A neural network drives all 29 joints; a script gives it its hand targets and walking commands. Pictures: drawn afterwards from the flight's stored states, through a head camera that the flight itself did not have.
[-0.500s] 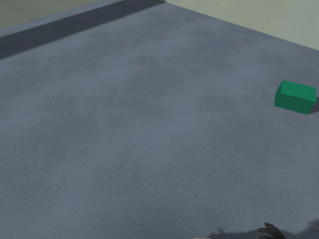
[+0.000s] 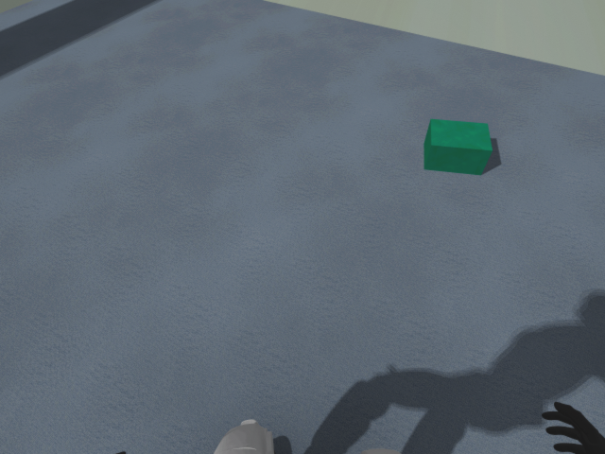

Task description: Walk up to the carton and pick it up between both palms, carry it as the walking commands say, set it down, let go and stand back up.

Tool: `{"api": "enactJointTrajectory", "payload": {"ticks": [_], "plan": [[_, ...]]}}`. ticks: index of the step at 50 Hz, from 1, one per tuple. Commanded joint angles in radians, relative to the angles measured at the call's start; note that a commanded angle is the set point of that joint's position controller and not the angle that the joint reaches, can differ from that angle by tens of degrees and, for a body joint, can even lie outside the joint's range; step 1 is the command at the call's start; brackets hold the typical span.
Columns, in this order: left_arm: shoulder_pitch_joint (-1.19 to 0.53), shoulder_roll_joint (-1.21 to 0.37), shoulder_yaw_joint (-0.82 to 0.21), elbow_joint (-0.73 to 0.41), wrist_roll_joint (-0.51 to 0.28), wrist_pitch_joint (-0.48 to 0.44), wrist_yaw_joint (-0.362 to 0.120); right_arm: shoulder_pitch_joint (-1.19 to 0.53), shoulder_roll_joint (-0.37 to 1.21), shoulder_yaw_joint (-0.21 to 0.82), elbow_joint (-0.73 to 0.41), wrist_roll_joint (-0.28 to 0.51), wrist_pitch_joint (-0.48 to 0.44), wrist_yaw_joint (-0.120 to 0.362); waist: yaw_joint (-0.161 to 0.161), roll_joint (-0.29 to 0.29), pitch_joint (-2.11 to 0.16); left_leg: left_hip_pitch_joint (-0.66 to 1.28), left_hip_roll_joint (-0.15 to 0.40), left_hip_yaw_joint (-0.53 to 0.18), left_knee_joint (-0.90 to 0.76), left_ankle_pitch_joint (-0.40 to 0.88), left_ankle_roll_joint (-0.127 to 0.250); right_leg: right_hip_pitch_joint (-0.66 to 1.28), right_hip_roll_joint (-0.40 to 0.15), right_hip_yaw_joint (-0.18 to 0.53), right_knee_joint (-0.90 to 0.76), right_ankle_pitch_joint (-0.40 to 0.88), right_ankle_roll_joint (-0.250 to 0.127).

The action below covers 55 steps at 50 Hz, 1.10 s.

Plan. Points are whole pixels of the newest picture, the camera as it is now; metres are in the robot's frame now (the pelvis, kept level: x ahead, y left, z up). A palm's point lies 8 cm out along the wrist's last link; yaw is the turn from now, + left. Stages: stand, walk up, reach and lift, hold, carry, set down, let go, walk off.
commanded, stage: walk up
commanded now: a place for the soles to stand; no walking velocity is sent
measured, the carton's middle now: (455, 146) +1.43 -0.69 -0.68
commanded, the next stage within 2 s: none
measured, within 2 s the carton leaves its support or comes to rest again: neither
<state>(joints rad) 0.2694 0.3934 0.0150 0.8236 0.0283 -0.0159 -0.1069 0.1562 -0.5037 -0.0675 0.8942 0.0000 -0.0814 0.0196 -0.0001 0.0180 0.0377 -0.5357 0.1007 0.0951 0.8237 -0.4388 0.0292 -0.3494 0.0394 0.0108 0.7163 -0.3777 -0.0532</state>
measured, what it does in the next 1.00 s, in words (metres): walks ahead, turning right: left foot, then right foot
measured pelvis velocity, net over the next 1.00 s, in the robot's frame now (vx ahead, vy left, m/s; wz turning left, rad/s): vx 0.30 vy -0.14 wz -0.31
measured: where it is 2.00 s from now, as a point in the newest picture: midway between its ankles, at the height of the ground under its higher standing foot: (382, 339)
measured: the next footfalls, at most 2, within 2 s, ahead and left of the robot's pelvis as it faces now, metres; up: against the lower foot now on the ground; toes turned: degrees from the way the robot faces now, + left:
left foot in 0.06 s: +0.16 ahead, +0.15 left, +0.00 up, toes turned +7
right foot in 0.36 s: +0.21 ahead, -0.19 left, +0.00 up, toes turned -11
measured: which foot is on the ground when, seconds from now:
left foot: up 0.00-0.04, down 0.06-0.36, up 0.38-0.62, down 0.64-0.92, up 0.94-1.00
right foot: down 0.00-0.08, up 0.10-0.34, down 0.36-0.66, up 0.68-0.92, down 0.94-1.00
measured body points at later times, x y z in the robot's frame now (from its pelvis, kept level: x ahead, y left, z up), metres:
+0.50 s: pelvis +0.16 -0.07 +0.00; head +0.18 -0.09 +0.45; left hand +0.29 +0.25 -0.09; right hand +0.20 -0.43 -0.11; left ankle +0.18 +0.08 -0.68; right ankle +0.17 -0.18 -0.72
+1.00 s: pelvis +0.30 -0.14 +0.00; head +0.30 -0.16 +0.44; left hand +0.46 +0.16 -0.10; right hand +0.27 -0.49 -0.11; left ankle +0.31 +0.02 -0.68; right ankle +0.30 -0.26 -0.72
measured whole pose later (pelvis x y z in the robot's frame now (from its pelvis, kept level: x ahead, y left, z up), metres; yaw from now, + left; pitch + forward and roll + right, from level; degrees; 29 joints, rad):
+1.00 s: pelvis +0.30 -0.14 +0.00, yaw -18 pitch -1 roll +2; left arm 0.30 0.46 0.02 0.87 0.02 -0.07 -0.08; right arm 0.26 -0.46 -0.06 0.89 0.00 -0.07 0.03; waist 0.01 -0.01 0.04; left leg -0.36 0.14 0.13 0.97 -0.41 0.04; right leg -0.41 -0.04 0.00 0.77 -0.33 -0.03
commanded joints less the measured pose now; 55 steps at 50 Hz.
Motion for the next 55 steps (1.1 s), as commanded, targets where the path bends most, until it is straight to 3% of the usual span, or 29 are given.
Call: {"api": "enactJointTrajectory", "payload": {"ticks": [1,3,4,5,6,8,10,13,15,17,18,19,20,21,24,30,32,34,35,37,40,43,45,46,47,48,50,52,55], "plan": [[0.034,0.299,0.116,-0.096,-0.009,-0.026,0.029,-0.049,-0.127,-0.029,-0.099,-0.009,-0.058,0.004,0.039,-0.181,-0.08,0.086,-0.077,0.007,-0.195,0.15,0.004,0.137,-0.245,0.382,-0.329,0.195,-0.208],[-0.055,0.226,0.085,-0.127,-0.017,-0.029,0.029,0.159,-0.152,-0.051,-0.054,-0.013,-0.078,-0.013,-0.088,-0.068,-0.159,0.535,-0.025,-0.061,-0.387,0.24,0.06,-0.128,-0.146,0.22,-0.079,0.269,-0.109],[-0.054,0.143,0.071,-0.154,-0.02,-0.045,0.027,0.318,-0.282,-0.094,-0.026,-0.034,-0.088,-0.026,-0.163,0.196,-0.295,0.834,0.234,-0.401,-0.486,-0.044,0.144,-0.384,0.008,0.071,0.252,0.15,-0.028],[-0.035,0.193,0.09,-0.144,0.011,-0.051,0.033,0.278,-0.336,-0.105,-0.05,-0.027,-0.089,-0.032,-0.132,0.136,-0.258,0.818,0.444,-0.626,-0.584,-0.288,0.218,-0.532,-0.029,0.08,0.416,-0.103,-0.005],[-0.05,0.269,0.109,-0.129,0.023,-0.042,0.028,0.191,-0.311,-0.103,-0.07,-0.014,-0.088,-0.03,-0.101,0.013,-0.171,0.713,0.456,-0.603,-0.586,-0.397,0.248,-0.57,-0.096,0.117,0.467,-0.044,0.004],[-0.07,0.272,0.113,-0.084,0.008,-0.032,0.008,0.102,-0.247,-0.08,-0.077,-0.016,-0.079,-0.021,-0.045,-0.012,-0.011,0.524,0.358,-0.385,-0.578,-0.236,0.204,-0.501,-0.167,0.098,0.414,0.017,0.039],[-0.048,0.245,0.111,-0.069,0.003,-0.026,-0.012,0.073,-0.248,-0.08,-0.084,-0.025,-0.072,-0.014,-0.035,0.077,0.02,0.412,0.323,-0.225,-0.618,-0.181,0.19,-0.394,-0.17,0.032,0.278,-0.016,0.053],[-0.091,0.236,0.11,-0.078,-0.007,-0.023,-0.026,0.068,-0.28,-0.092,-0.098,-0.031,-0.076,-0.005,-0.039,0.105,0.048,0.347,0.328,-0.143,-0.621,-0.14,0.202,-0.285,-0.182,-0.021,0.128,-0.019,0.053],[-0.021,0.245,0.112,-0.065,-0.014,-0.026,-0.025,-0.009,-0.299,-0.093,-0.118,-0.031,-0.067,0.002,0.017,0.159,0.001,0.3,0.284,-0.053,-0.573,-0.156,0.168,-0.124,-0.168,-0.077,0.033,0.03,0.039],[0.119,0.263,0.123,0.014,-0.007,-0.041,-0.008,-0.026,-0.226,-0.074,-0.118,-0.032,-0.049,0.009,0.088,0.009,-0.049,0.152,0.204,0.082,-0.295,-0.186,0.117,0.15,-0.076,-0.157,-0.133,0.067,0.031],[0.268,0.332,0.147,0.057,0.004,-0.051,0.01,-0.028,-0.161,-0.042,-0.131,-0.032,-0.037,0.012,0.165,-0.225,-0.085,0.021,0.108,0.143,0.073,-0.088,0.071,0.311,-0.066,-0.026,-0.228,-0.039,-0.007],[0.289,0.416,0.162,0.029,-0.005,-0.058,0.036,-0.041,-0.064,0.0,-0.175,-0.024,-0.033,0.016,0.186,-0.468,-0.069,-0.236,-0.043,0.112,0.344,-0.169,0.032,0.377,-0.25,0.432,-0.445,-0.282,-0.075],[0.208,0.439,0.15,-0.008,-0.02,-0.052,0.042,-0.077,-0.124,-0.01,-0.187,-0.017,-0.026,0.008,0.124,-0.325,0.011,-0.303,-0.04,-0.072,0.376,-0.115,0.03,0.231,-0.368,0.746,-0.577,-0.355,-0.185],[0.127,0.42,0.145,-0.028,-0.035,-0.054,0.044,-0.06,-0.175,-0.022,-0.162,0.003,-0.027,0.005,0.069,-0.19,0.048,-0.291,0.001,-0.108,0.34,-0.042,0.02,0.262,-0.356,0.65,-0.502,-0.192,-0.196],[0.164,0.365,0.129,-0.033,-0.027,-0.067,0.064,0.004,-0.165,-0.02,-0.099,-0.005,-0.045,0.003,0.062,-0.204,-0.121,-0.17,-0.013,-0.066,0.138,-0.07,-0.007,0.376,-0.272,0.407,-0.284,0.424,-0.211],[0.102,0.331,0.108,-0.06,-0.024,-0.058,0.065,-0.015,-0.115,-0.023,-0.091,0.0,-0.056,0.004,0.041,-0.202,-0.107,0.034,-0.057,0.014,-0.138,0.078,0.002,0.203,-0.265,0.319,-0.238,0.448,-0.208],[-0.02,0.28,0.093,-0.088,-0.027,-0.057,0.057,0.122,-0.118,-0.038,-0.048,-0.001,-0.067,-0.001,-0.059,-0.131,-0.192,0.403,-0.065,0.006,-0.328,0.227,0.036,0.011,-0.196,0.202,-0.069,0.43,-0.136],[-0.01,0.172,0.065,-0.116,-0.018,-0.069,0.057,0.299,-0.324,-0.095,-0.013,-0.02,-0.086,-0.017,-0.144,0.252,-0.265,0.831,0.421,-0.575,-0.55,-0.088,0.173,-0.518,0.011,0.016,0.395,-0.129,-0.017],[-0.05,0.271,0.087,-0.105,0.007,-0.061,0.06,0.226,-0.318,-0.095,-0.025,-0.001,-0.083,-0.012,-0.125,0.079,-0.172,0.701,0.452,-0.585,-0.567,-0.288,0.236,-0.548,-0.093,0.119,0.438,-0.071,-0.013],[-0.053,0.28,0.104,-0.06,-0.002,-0.052,0.035,0.086,-0.244,-0.076,-0.055,-0.008,-0.073,-0.005,-0.045,0.018,0.03,0.482,0.358,-0.394,-0.597,-0.302,0.21,-0.506,-0.156,0.097,0.372,0.008,0.028],[-0.044,0.241,0.104,-0.052,-0.01,-0.054,0.006,0.055,-0.266,-0.08,-0.08,-0.027,-0.064,0.005,-0.04,0.146,0.041,0.377,0.307,-0.187,-0.606,-0.174,0.208,-0.335,-0.156,-0.019,0.173,-0.058,0.048],[-0.033,0.236,0.102,-0.038,-0.015,-0.058,0.002,0.033,-0.276,-0.088,-0.097,-0.033,-0.058,0.018,-0.019,0.152,0.031,0.311,0.274,-0.087,-0.563,-0.145,0.191,-0.171,-0.133,-0.097,0.017,0.006,0.04],[0.102,0.237,0.105,0.02,-0.009,-0.07,0.016,-0.012,-0.233,-0.073,-0.114,-0.027,-0.045,0.023,0.053,0.087,-0.041,0.225,0.212,0.033,-0.356,-0.111,0.13,0.072,-0.087,-0.168,-0.147,0.117,0.031],[0.202,0.287,0.124,0.049,-0.002,-0.081,0.032,0.013,-0.182,-0.053,-0.116,-0.025,-0.034,0.024,0.096,-0.084,-0.109,0.152,0.141,0.083,-0.08,-0.042,0.095,0.232,-0.052,-0.104,-0.222,0.06,0.011],[0.281,0.387,0.152,0.062,0.007,-0.092,0.057,0.003,-0.095,-0.018,-0.151,-0.017,-0.03,0.025,0.15,-0.371,-0.124,-0.096,0.028,0.112,0.294,0.076,0.048,0.377,-0.203,0.277,-0.366,-0.171,-0.059],[0.236,0.437,0.156,0.011,-0.014,-0.092,0.072,-0.038,-0.071,0.004,-0.175,-0.014,-0.018,0.021,0.135,-0.433,-0.055,-0.274,-0.06,-0.02,0.393,-0.09,0.031,0.298,-0.335,0.675,-0.583,-0.331,-0.13],[0.141,0.39,0.137,-0.008,-0.033,-0.092,0.074,-0.022,-0.178,-0.028,-0.138,0.008,-0.021,0.014,0.067,-0.146,0.019,-0.295,0.012,-0.1,0.32,0.037,0.009,0.338,-0.323,0.553,-0.415,-0.001,-0.2],[0.187,0.334,0.119,-0.002,-0.037,-0.09,0.083,-0.001,-0.151,-0.023,-0.105,-0.004,-0.032,0.009,0.071,-0.147,-0.084,-0.209,0.008,-0.079,0.198,0.008,-0.003,0.38,-0.275,0.379,-0.28,0.471,-0.198],[0.217,0.336,0.117,-0.008,-0.024,-0.09,0.088,-0.042,-0.115,-0.019,-0.124,-0.003,-0.033,0.014,0.093,-0.201,-0.122,-0.186,-0.013,-0.04,0.061,-0.034,-0.001,0.373,-0.278,0.338,-0.257,0.53,-0.233]]}}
